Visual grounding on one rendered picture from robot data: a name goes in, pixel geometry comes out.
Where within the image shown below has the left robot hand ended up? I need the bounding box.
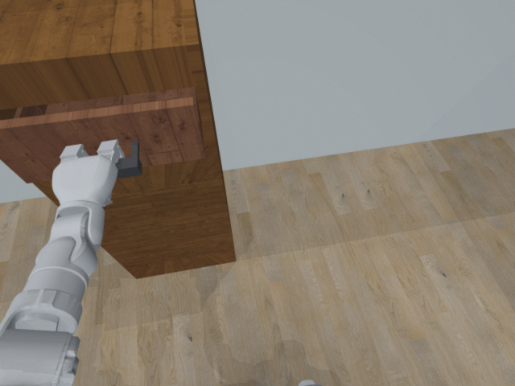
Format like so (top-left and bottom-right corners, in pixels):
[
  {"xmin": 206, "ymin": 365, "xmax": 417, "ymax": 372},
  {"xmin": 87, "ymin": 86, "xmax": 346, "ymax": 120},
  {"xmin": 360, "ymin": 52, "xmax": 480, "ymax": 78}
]
[{"xmin": 52, "ymin": 140, "xmax": 125, "ymax": 207}]

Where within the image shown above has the handle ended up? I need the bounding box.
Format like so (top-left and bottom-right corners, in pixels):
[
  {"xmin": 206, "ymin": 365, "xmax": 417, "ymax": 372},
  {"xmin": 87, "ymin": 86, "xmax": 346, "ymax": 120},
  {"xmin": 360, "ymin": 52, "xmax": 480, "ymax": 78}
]
[{"xmin": 115, "ymin": 141, "xmax": 142, "ymax": 179}]

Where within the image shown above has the robot left forearm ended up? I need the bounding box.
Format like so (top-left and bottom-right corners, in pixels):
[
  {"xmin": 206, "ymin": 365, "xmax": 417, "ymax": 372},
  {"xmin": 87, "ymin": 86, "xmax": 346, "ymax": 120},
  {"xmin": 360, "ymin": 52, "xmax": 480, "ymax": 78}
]
[{"xmin": 0, "ymin": 200, "xmax": 105, "ymax": 337}]

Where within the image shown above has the drawer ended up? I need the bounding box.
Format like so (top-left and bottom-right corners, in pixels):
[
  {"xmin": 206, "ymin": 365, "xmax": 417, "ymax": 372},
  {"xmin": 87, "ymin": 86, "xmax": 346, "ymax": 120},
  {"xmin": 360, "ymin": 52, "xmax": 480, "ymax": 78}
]
[{"xmin": 0, "ymin": 87, "xmax": 206, "ymax": 183}]

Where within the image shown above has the cabinet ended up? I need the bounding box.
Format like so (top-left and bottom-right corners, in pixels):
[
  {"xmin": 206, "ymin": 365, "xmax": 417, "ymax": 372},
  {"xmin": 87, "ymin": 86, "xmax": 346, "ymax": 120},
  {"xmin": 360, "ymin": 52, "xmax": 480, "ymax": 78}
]
[{"xmin": 0, "ymin": 0, "xmax": 236, "ymax": 279}]

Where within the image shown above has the left robot upper arm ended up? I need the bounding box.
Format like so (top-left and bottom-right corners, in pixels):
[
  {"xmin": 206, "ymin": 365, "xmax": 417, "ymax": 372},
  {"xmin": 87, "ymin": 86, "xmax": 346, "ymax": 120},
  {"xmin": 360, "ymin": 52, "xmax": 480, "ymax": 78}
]
[{"xmin": 0, "ymin": 328, "xmax": 80, "ymax": 386}]

